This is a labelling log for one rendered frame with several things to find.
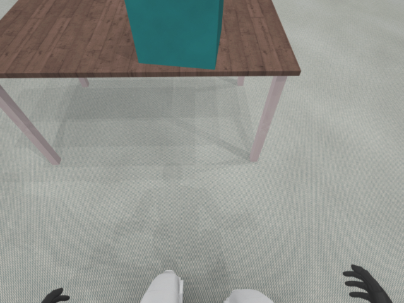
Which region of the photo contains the robot right thigh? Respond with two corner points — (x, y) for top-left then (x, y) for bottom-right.
(223, 289), (274, 303)

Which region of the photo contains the table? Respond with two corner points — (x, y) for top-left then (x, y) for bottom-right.
(0, 0), (301, 165)

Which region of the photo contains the robot thigh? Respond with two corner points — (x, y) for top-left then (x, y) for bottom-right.
(140, 273), (184, 303)
(223, 289), (274, 303)

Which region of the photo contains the right robot hand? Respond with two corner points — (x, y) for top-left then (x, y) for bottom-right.
(343, 264), (393, 303)

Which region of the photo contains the robot left thigh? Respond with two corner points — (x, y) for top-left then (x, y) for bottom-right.
(140, 273), (184, 303)

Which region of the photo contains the carton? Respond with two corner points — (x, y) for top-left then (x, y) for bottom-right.
(124, 0), (223, 69)

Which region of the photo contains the left robot hand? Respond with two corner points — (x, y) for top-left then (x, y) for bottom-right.
(41, 288), (70, 303)

